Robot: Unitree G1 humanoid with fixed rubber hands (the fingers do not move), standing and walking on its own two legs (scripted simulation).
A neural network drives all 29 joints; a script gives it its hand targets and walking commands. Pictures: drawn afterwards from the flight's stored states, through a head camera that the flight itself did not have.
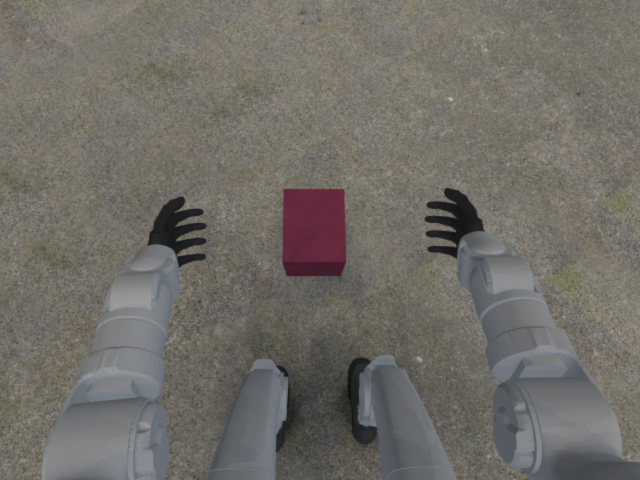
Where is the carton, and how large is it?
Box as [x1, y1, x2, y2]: [282, 189, 345, 275]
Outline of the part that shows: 284,189 282,261 287,275 340,275 345,263 343,189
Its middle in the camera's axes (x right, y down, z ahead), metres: -0.01 -0.01 +1.03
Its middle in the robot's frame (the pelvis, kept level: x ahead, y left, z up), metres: +0.56 +0.02 -0.59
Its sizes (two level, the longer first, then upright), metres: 0.187 0.152 0.182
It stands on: the floor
